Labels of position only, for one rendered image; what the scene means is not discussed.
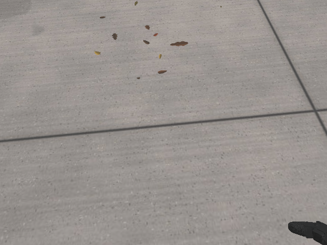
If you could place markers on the robot right hand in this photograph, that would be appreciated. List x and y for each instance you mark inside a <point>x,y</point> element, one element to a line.
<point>317,231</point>

